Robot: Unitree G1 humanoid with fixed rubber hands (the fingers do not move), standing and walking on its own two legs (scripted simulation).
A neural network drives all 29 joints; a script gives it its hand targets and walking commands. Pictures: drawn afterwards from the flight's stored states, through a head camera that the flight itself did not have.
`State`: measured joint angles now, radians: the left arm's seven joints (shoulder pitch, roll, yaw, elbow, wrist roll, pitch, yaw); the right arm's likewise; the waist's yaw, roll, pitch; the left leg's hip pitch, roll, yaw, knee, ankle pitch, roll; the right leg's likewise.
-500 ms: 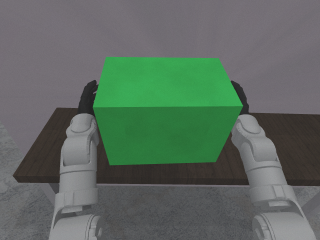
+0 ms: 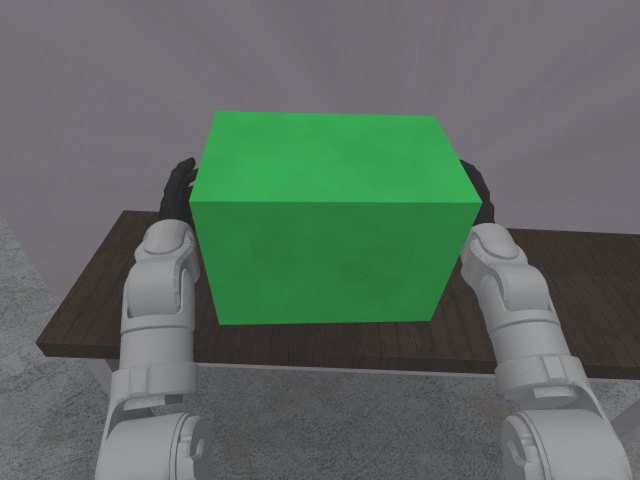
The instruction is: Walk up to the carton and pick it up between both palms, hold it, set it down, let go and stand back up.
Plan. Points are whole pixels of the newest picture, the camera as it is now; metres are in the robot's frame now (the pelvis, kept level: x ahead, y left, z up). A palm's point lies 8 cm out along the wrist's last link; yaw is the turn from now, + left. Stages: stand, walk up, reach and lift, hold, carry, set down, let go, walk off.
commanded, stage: hold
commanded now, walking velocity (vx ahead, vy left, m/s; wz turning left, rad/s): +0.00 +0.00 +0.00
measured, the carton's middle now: (327, 220) +0.38 +0.02 +0.18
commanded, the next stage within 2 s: none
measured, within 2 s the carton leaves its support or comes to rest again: neither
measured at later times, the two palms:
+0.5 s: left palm (187, 226) +0.36 +0.18 +0.18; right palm (482, 233) +0.36 -0.18 +0.18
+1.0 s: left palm (190, 221) +0.36 +0.18 +0.18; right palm (489, 230) +0.36 -0.18 +0.18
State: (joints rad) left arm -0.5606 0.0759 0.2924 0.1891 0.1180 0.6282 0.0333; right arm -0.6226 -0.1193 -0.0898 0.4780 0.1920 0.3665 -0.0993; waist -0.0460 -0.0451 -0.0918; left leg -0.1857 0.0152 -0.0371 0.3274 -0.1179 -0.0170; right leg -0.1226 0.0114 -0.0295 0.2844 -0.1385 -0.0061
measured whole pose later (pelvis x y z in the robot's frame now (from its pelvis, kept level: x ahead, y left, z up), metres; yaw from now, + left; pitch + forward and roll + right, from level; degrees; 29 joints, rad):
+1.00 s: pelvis +0.00 +0.00 +0.00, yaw +0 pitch -4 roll -1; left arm -0.53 0.04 0.29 0.12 0.16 0.67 0.03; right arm -0.60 -0.13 -0.10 0.43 0.21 0.41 -0.09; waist -0.08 -0.03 -0.05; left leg -0.14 0.02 -0.03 0.35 -0.15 -0.01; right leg -0.07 0.01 -0.02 0.28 -0.15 0.00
